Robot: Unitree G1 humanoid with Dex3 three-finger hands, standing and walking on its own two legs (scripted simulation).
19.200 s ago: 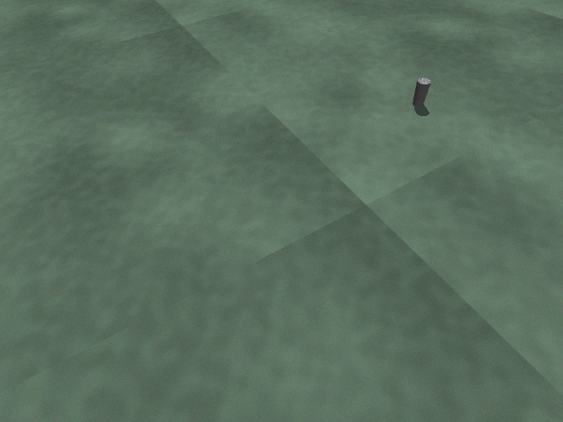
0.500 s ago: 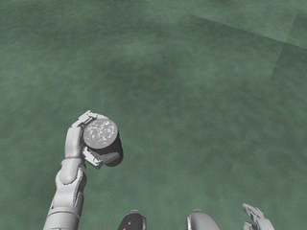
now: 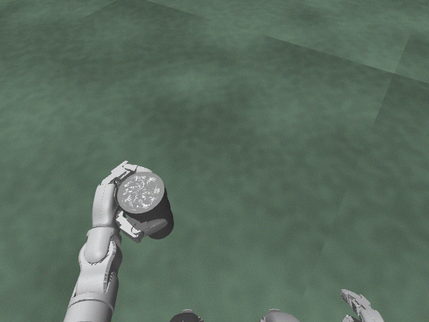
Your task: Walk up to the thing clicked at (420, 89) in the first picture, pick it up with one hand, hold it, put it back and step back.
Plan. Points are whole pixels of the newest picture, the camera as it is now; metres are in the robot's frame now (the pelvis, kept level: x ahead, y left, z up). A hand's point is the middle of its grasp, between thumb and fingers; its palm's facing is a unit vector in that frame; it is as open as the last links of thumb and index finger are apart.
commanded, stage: hold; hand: left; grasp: from the side
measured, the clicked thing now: (151, 210) +0.33 +0.16 +0.00
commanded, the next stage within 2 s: none
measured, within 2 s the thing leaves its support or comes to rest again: neither
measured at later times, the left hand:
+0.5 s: hand (138, 201) +0.32 +0.17 +0.05, palm faces +0.05 -1.00 -0.03, open 11.0 cm
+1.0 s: hand (136, 204) +0.31 +0.17 +0.05, palm faces +0.05 -1.00 -0.03, open 11.0 cm
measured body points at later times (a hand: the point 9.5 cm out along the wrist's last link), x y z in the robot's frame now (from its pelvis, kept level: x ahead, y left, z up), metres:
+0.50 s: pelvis +0.00 +0.00 +0.01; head +0.04 +0.01 +0.46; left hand +0.31 +0.22 +0.05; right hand +0.12 -0.24 -0.10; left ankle +0.00 +0.13 -0.69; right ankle +0.01 -0.12 -0.69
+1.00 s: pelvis +0.00 +0.00 +0.02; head +0.04 +0.01 +0.46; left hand +0.31 +0.23 +0.06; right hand +0.12 -0.24 -0.09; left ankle +0.00 +0.13 -0.69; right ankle +0.01 -0.12 -0.69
